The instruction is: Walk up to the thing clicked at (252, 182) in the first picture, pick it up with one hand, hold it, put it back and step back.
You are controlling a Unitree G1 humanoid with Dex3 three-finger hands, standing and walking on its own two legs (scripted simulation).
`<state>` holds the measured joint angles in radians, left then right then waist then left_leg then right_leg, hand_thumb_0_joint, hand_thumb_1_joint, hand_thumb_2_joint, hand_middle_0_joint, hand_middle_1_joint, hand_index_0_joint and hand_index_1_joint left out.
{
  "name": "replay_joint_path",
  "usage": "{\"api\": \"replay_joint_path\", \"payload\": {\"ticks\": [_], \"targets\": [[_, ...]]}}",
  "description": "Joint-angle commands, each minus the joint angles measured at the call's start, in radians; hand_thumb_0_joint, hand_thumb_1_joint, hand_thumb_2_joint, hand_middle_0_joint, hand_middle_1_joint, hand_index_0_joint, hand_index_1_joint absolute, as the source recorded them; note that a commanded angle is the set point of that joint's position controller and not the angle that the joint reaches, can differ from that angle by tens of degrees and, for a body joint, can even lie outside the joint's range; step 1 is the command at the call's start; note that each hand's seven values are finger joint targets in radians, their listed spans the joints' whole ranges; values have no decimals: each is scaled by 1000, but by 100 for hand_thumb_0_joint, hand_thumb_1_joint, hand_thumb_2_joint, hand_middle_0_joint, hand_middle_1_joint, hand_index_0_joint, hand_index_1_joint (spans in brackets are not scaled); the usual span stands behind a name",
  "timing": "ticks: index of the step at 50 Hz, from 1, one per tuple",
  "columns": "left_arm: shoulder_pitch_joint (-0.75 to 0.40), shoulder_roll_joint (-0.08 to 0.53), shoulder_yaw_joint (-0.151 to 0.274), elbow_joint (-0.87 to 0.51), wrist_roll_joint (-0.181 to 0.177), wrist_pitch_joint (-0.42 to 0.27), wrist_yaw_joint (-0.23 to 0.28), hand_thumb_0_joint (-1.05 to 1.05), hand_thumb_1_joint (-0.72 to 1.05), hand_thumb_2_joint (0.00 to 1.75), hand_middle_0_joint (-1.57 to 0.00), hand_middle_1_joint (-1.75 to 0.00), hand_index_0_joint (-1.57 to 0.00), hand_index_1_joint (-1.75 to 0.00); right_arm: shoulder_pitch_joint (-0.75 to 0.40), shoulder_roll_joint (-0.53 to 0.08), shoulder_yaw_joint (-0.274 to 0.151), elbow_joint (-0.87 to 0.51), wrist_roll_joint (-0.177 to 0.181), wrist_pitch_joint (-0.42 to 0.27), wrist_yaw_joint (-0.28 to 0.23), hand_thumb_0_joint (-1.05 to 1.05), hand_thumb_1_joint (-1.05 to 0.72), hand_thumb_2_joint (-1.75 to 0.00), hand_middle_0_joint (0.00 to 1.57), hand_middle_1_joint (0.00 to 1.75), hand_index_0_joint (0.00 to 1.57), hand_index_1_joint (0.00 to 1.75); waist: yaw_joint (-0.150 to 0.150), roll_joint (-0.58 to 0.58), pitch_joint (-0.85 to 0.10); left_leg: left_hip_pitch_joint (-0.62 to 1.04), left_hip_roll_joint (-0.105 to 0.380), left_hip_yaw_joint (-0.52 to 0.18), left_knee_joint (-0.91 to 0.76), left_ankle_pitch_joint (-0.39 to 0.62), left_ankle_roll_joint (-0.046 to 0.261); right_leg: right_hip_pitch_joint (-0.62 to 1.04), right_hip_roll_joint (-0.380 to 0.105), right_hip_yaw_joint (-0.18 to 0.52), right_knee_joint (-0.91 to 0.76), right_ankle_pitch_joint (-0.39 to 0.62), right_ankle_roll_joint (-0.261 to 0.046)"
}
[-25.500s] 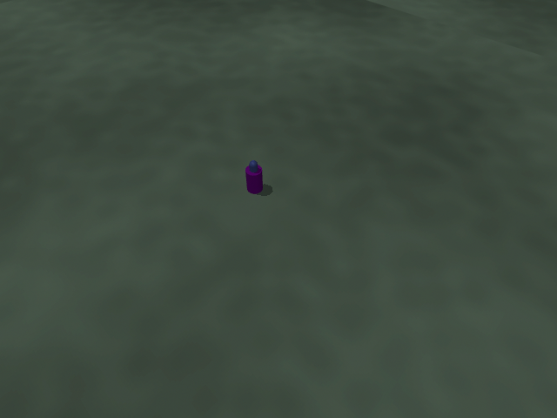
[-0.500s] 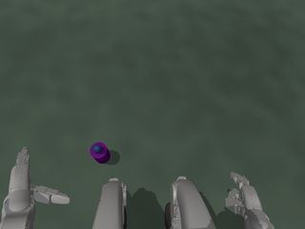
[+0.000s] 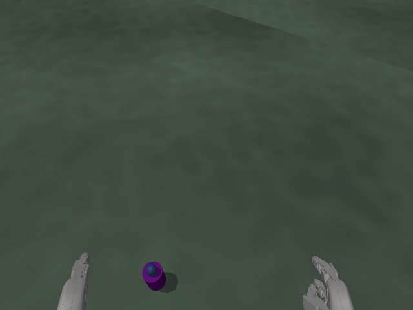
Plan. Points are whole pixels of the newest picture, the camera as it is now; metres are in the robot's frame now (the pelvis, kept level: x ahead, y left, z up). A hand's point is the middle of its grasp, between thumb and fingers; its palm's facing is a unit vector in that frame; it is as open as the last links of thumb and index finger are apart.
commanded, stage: home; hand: left
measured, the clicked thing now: (153, 274) +0.38 +0.21 -0.63
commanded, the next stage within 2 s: stand in 1.66 s
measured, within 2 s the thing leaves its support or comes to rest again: neither
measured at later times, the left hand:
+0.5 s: hand out of the picture +0.15 +0.17 -0.05, palm faces +0.11 -0.95 -0.29, open 17.7 cm
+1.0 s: hand out of the picture +0.15 +0.17 -0.05, palm faces +0.11 -0.95 -0.29, open 17.7 cm
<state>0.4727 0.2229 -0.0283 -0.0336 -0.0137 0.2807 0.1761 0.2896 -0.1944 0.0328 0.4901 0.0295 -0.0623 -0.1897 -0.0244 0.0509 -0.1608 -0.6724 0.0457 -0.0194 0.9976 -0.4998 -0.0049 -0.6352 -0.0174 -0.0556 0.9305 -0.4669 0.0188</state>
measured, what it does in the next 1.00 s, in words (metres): stands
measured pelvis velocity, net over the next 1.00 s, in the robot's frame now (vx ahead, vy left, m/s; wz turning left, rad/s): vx -0.02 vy -0.01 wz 0.01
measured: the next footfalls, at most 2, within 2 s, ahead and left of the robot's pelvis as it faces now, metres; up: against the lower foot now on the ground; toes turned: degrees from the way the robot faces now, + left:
none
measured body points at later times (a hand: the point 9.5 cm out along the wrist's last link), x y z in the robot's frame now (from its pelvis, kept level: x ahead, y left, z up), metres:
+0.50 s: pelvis -0.01 -0.01 +0.01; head +0.00 -0.01 +0.46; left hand +0.14 +0.22 -0.03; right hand +0.15 -0.25 -0.07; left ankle +0.00 +0.12 -0.68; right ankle +0.00 -0.14 -0.68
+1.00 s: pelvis -0.02 -0.01 +0.01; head +0.00 -0.01 +0.46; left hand +0.14 +0.22 -0.03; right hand +0.15 -0.25 -0.06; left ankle +0.00 +0.12 -0.68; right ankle +0.00 -0.14 -0.68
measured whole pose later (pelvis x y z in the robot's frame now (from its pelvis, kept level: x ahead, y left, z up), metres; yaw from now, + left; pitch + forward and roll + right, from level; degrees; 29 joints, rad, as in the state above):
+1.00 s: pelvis -0.02 -0.01 +0.01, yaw +0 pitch +7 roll -2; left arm 0.45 0.21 -0.02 0.02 -0.01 0.26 0.13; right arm 0.28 -0.21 0.03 0.52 0.01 -0.14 -0.18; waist -0.02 0.04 -0.10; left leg -0.61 0.05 -0.02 0.94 -0.45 -0.02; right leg -0.58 -0.01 -0.06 0.89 -0.43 0.00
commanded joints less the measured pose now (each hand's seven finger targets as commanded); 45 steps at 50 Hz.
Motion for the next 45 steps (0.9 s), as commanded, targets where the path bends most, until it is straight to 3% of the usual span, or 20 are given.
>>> {"api": "replay_joint_path", "payload": {"ticks": [1,4,6,10,13,17,18,21,24,26,28,31,34,36,38,42,45], "targets": [[-24,97,73,-200,10,-50,-3,0,-59,3,-5,-5,-5,-5,-61,-134,-62,-170,-15,-70,-10,0,-90,-90,20,30,20,30,-9,-30,-50,100,-24,3,-179,289,6,88,42,-27,-138,242,-24],[-23,93,77,-155,14,-55,-12,0,-59,3,-5,-5,-5,-5,-60,-134,-60,-164,-18,-78,-7,0,-90,-90,20,30,20,30,-7,-41,-9,92,-32,16,-183,248,10,84,35,-15,-159,214,-21],[-35,76,67,-172,16,-61,-16,0,-61,2,-5,-4,-5,-4,-53,-129,-60,-160,-22,-86,-5,0,-90,-90,20,30,20,30,-9,-10,-66,130,-29,13,-183,291,4,104,36,-14,-142,249,-26],[-60,79,69,-173,15,-58,-15,0,-61,1,-4,-4,-4,-4,-65,-129,-55,-154,-21,-100,-4,0,-90,-90,20,30,20,30,-8,-11,-42,136,-31,12,-197,264,4,108,36,-14,-158,227,-24],[-41,80,70,-157,17,-58,-17,0,-61,1,-4,-4,-4,-4,-59,-131,-57,-148,-24,-104,-7,0,-90,-90,20,30,20,30,-3,0,-65,145,-33,13,-190,300,3,125,35,-14,-155,258,-25],[-45,77,71,-143,14,-58,-21,0,-61,2,-5,-4,-5,-4,-79,-132,-54,-152,-21,-107,-3,0,-90,-90,20,30,20,30,-3,-30,-20,118,-36,16,-207,207,9,109,32,-11,-187,179,-21],[-57,93,80,-160,13,-62,-20,0,-61,2,-5,-4,-5,-4,-83,-127,-49,-149,-21,-106,-2,0,-90,-90,20,30,20,30,10,-16,-1,98,-41,20,-213,164,12,106,28,-8,-200,141,-21],[-45,77,68,-145,11,-63,-24,0,-60,2,-5,-5,-5,-5,-85,-130,-51,-158,-19,-110,0,0,-90,-90,20,30,20,30,4,-29,3,99,-40,21,-222,140,13,98,29,-8,-206,120,-21],[-39,85,77,-143,15,-69,-24,0,-61,2,-4,-4,-5,-4,-76,-130,-56,-149,-21,-114,-3,0,-90,-90,20,30,20,30,4,-15,-45,125,-38,22,-207,210,10,117,31,-7,-190,187,-22],[-46,83,74,-142,14,-72,-25,0,-61,1,-4,-4,-4,-4,-75,-132,-55,-148,-21,-116,0,0,-90,-90,20,30,20,30,2,-22,-12,113,-34,15,-217,189,10,101,35,-13,-184,163,-23],[-56,84,72,-135,15,-72,-28,0,-61,1,-4,-4,-4,-4,-75,-133,-57,-150,-22,-116,-4,0,-90,-90,20,30,20,30,-7,-40,-37,119,-38,20,-207,184,14,104,32,-6,-197,161,-20],[-65,93,84,-152,13,-77,-26,0,-60,3,-5,-5,-5,-5,-84,-128,-53,-144,-20,-121,-4,0,-90,-90,20,30,20,30,7,-25,-22,112,-39,25,-210,175,14,107,26,1,-203,153,-20],[-39,72,68,-119,15,-72,-28,0,-61,2,-4,-4,-5,-4,-77,-130,-55,-142,-21,-127,-5,0,-90,-90,20,30,20,30,-3,-50,-21,121,-37,23,-211,171,15,103,29,-2,-202,148,-18],[-45,88,84,-137,13,-76,-28,0,-61,2,-5,-5,-5,-5,-79,-127,-53,-140,-22,-126,-4,0,-90,-90,20,30,20,30,4,-32,-30,116,-41,26,-205,180,15,114,25,1,-206,159,-18],[-45,77,66,-123,15,-74,-30,0,-61,2,-5,-4,-5,-4,-83,-132,-54,-139,-20,-128,-4,0,-90,-90,20,30,20,30,-2,-42,-4,113,-39,27,-212,157,16,97,26,0,-210,136,-19],[-44,78,69,-127,15,-75,-31,0,-61,2,-5,-4,-5,-4,-72,-133,-57,-133,-21,-130,-4,0,-90,-90,20,30,20,30,-2,-27,-28,127,-35,20,-215,185,13,101,32,-6,-192,158,-22],[-68,81,70,-136,13,-78,-33,0,-61,1,-4,-4,-4,-4,-83,-133,-55,-134,-21,-130,-5,0,-90,-90,20,30,20,30,0,-27,2,108,-35,19,-222,149,13,93,30,-7,-203,123,-22]]}}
